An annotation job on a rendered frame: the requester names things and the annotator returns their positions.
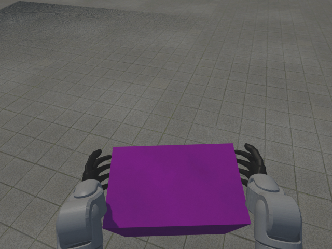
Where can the right robot forearm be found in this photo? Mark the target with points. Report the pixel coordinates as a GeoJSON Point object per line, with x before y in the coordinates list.
{"type": "Point", "coordinates": [277, 217]}

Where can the right robot hand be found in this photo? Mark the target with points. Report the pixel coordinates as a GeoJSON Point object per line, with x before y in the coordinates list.
{"type": "Point", "coordinates": [256, 164]}

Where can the left robot forearm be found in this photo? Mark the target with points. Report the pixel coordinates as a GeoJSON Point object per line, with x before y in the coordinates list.
{"type": "Point", "coordinates": [78, 224]}

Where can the left robot hand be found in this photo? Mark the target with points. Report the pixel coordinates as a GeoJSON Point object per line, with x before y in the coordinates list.
{"type": "Point", "coordinates": [91, 170]}

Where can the carton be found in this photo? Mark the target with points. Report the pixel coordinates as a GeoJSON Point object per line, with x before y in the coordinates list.
{"type": "Point", "coordinates": [174, 190]}

